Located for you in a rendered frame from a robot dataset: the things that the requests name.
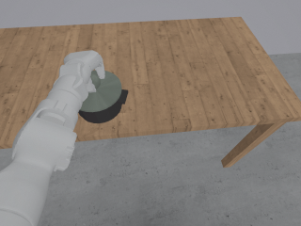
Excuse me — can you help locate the knob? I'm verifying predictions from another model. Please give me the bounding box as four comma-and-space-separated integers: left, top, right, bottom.
90, 73, 101, 89

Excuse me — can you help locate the left robot upper arm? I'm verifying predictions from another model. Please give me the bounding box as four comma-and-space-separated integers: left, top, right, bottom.
0, 117, 77, 226

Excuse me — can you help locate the left robot hand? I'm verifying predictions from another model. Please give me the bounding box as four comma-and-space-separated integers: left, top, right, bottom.
63, 50, 105, 93

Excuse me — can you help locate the lid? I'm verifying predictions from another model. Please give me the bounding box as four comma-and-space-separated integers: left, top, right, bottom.
80, 70, 122, 112

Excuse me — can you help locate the table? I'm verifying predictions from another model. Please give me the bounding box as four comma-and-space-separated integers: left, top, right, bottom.
0, 16, 301, 168

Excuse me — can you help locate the pot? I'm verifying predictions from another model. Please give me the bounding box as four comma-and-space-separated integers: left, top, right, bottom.
78, 89, 129, 123

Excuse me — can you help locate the left robot forearm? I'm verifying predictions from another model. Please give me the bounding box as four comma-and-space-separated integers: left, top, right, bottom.
11, 58, 91, 160

